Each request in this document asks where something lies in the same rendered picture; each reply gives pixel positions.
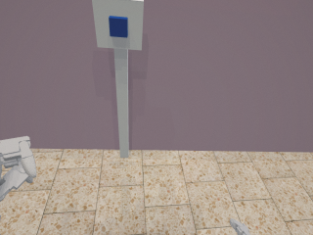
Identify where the robot right hand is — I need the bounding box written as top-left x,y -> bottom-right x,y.
230,218 -> 251,235

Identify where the button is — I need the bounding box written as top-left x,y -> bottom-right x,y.
109,16 -> 128,38

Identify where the robot left hand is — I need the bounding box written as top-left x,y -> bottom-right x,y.
0,136 -> 37,202

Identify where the panel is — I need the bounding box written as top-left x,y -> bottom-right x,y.
92,0 -> 144,159

